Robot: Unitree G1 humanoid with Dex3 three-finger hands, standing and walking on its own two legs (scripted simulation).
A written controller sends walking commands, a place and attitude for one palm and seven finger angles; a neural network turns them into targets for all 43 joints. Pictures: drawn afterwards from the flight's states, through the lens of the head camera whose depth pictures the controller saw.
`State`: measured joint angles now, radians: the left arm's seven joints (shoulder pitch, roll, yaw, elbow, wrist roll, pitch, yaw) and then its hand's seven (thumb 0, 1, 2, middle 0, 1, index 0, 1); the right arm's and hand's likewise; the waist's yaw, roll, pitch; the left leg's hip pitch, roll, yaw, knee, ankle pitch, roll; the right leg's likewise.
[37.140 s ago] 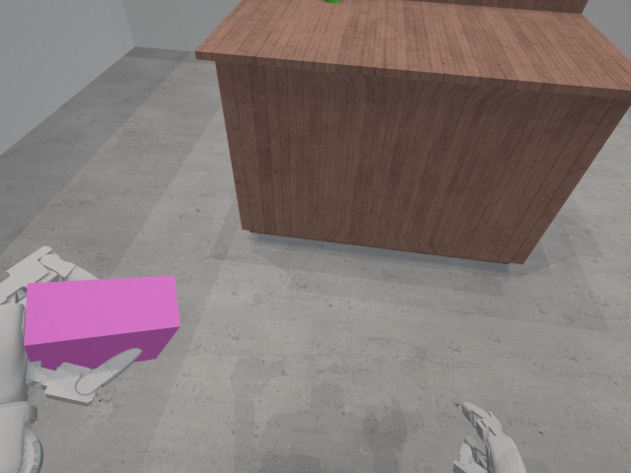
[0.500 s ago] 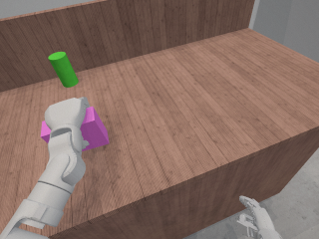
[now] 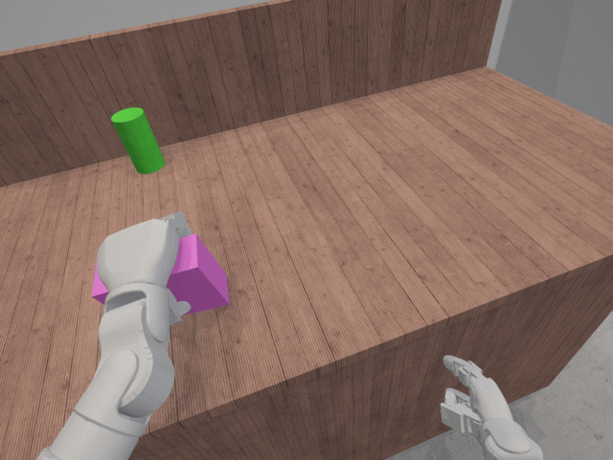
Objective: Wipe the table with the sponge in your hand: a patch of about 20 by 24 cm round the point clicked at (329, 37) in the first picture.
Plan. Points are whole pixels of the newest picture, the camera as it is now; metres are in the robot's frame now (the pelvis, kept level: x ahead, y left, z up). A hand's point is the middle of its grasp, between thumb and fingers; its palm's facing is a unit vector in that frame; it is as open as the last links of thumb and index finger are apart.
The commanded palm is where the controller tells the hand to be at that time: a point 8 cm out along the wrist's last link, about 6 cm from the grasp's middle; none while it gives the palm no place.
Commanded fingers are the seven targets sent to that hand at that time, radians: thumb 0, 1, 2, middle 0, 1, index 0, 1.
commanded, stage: wipe back along the middle lane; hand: left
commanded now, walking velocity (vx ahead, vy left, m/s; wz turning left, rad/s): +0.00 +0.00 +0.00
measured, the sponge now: (173, 289) +0.29 +0.23 +0.09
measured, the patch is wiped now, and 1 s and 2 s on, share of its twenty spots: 0.55 0.55 0.70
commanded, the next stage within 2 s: slide across to the third lane in 0.34 s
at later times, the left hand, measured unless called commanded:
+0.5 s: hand (175, 300) +0.25 +0.19 +0.14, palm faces +0.28 -0.26 -0.92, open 9.3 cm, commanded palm +0.20 +0.18 +0.16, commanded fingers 0.00 0.10 1.30 -1.20 -1.60 -1.20 -1.60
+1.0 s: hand (226, 286) +0.27 +0.13 +0.15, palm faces +0.20 -0.29 -0.93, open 9.3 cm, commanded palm +0.22 +0.13 +0.19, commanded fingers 0.00 0.10 1.30 -1.20 -1.60 -1.20 -1.60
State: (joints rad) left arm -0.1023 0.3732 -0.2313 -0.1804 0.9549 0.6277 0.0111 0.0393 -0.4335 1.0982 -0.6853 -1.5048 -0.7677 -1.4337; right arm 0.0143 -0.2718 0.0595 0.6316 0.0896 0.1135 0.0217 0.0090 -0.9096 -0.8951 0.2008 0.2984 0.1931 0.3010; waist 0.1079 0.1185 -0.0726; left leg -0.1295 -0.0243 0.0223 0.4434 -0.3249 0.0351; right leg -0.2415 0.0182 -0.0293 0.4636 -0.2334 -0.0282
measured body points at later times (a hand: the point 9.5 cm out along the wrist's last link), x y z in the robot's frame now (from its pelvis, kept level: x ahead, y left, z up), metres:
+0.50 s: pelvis -0.01 -0.01 +0.00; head -0.03 -0.05 +0.45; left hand +0.23 +0.20 +0.19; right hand +0.24 -0.19 -0.08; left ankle -0.06 +0.10 -0.74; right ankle +0.01 -0.10 -0.74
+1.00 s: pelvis -0.02 -0.03 +0.00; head -0.06 -0.08 +0.45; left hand +0.25 +0.14 +0.20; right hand +0.23 -0.21 -0.07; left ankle -0.06 +0.10 -0.74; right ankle +0.01 -0.10 -0.74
